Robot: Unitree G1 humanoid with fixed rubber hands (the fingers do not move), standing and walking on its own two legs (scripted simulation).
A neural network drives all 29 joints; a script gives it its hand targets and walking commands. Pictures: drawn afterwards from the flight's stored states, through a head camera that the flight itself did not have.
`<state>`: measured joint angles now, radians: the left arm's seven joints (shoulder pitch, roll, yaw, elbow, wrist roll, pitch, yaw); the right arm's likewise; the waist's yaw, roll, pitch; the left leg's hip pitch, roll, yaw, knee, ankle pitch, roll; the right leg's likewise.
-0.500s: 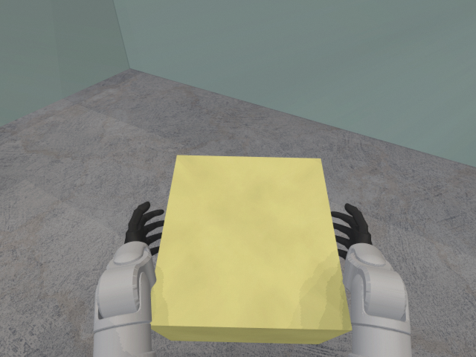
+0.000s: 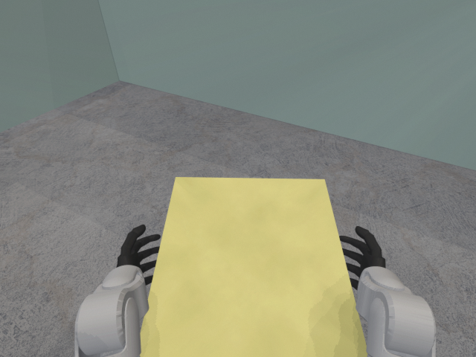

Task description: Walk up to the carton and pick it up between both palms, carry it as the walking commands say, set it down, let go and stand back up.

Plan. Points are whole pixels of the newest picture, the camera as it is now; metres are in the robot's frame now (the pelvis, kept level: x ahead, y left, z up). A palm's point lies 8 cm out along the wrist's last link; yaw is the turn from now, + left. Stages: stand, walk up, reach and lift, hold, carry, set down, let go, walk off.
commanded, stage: carry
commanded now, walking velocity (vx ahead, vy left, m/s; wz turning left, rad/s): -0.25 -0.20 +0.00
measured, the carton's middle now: (249, 276) +0.27 +0.00 +0.02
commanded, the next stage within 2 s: none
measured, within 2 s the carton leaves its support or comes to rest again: neither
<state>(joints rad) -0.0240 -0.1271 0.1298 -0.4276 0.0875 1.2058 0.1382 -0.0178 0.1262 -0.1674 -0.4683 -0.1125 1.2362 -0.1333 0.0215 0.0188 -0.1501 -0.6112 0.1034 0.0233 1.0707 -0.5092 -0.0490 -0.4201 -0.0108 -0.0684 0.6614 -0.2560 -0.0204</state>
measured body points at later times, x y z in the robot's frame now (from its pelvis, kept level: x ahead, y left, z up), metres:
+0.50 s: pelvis -0.19 -0.10 +0.01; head -0.22 -0.09 +0.46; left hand +0.06 +0.08 +0.11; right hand +0.06 -0.28 +0.11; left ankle -0.07 +0.05 -0.72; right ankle -0.22 -0.25 -0.70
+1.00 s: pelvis -0.36 -0.22 +0.01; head -0.37 -0.18 +0.46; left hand -0.13 -0.02 +0.08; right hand -0.11 -0.38 +0.10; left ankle -0.37 -0.10 -0.72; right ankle -0.34 -0.33 -0.65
